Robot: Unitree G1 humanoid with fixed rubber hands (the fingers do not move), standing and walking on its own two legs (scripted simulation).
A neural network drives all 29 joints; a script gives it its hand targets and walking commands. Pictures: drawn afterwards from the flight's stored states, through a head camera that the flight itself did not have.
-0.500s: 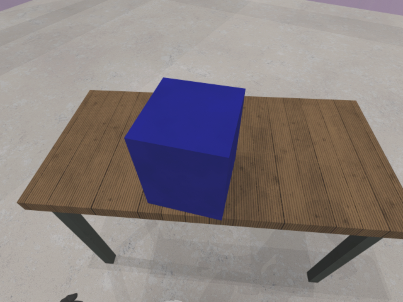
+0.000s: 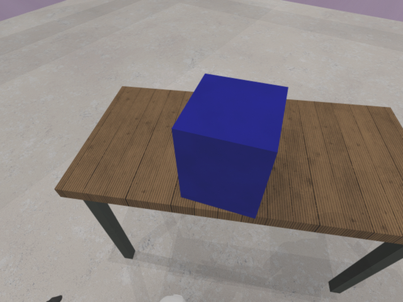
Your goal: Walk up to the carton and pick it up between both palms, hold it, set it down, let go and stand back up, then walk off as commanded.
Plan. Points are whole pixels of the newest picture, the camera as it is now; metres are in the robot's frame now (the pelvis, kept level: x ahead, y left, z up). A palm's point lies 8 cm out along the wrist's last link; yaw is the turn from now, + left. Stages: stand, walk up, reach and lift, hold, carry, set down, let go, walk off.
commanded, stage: walk up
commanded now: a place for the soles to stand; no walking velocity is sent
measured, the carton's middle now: (230, 146) +0.47 -0.04 +0.03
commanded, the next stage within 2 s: reach and lift in 1.48 s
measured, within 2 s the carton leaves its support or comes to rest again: neither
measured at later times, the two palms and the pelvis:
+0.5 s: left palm out of the picture +0.04 +0.31 -0.08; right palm out of the picture +0.07 -0.30 -0.10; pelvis -0.02 +0.00 +0.01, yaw +0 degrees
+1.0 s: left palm out of the picture +0.07 +0.30 -0.08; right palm out of the picture +0.07 -0.31 -0.10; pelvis -0.02 +0.00 +0.01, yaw +0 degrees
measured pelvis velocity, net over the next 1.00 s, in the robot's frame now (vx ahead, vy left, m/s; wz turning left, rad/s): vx -0.02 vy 0.00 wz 0.00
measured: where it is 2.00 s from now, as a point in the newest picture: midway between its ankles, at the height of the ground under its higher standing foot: outside the picture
